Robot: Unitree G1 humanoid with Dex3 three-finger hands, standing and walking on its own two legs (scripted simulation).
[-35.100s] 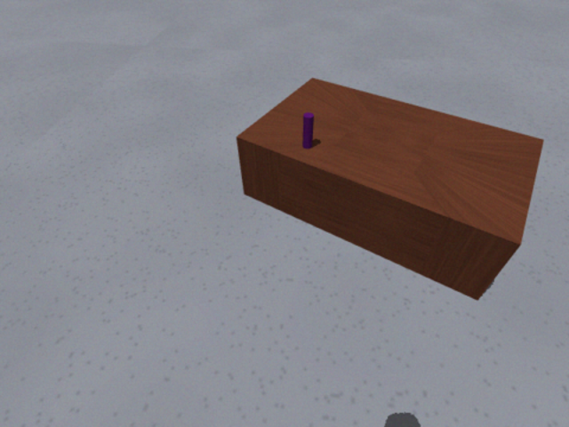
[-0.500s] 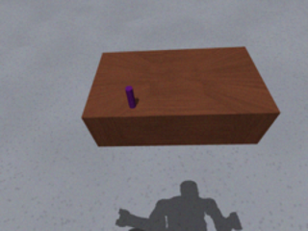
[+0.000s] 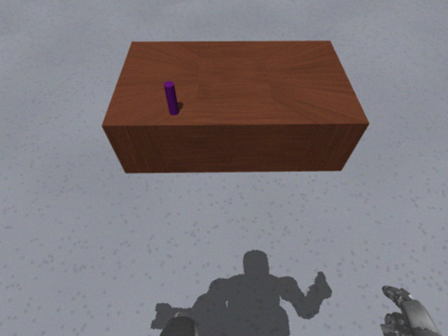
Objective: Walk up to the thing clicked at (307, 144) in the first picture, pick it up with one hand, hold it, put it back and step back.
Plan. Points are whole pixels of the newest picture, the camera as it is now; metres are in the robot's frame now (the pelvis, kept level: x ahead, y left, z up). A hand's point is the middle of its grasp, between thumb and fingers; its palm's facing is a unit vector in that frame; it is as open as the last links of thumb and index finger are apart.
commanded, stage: step back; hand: left
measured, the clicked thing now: (171, 99) +1.06 +0.26 -0.31
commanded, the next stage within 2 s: stand in 1.18 s
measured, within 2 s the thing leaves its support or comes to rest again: neither
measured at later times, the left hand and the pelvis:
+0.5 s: hand out of the picture -0.03 +0.26 -0.12, palm faces +0.12 -0.92 -0.37, open 7.4 cm; pelvis -0.06 -0.02 +0.02, yaw +6 degrees
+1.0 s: hand out of the picture +0.02 +0.26 -0.13, palm faces +0.16 -0.91 -0.38, open 7.4 cm; pelvis -0.02 -0.02 +0.01, yaw +8 degrees
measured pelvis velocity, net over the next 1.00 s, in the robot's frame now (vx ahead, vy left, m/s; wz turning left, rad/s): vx -0.02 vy -0.02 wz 0.14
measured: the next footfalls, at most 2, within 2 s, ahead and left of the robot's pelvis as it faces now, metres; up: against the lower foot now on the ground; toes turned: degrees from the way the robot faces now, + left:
left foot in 0.32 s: -0.05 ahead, +0.10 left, +0.00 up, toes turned +5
right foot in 0.60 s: +0.04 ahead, -0.15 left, +0.00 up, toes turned +5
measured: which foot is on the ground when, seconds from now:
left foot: down 0.00-0.02, up 0.04-0.30, down 0.32-0.64, up 0.66-0.90, down 0.92-1.00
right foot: down 0.00-0.36, up 0.38-0.58, down 0.60-1.00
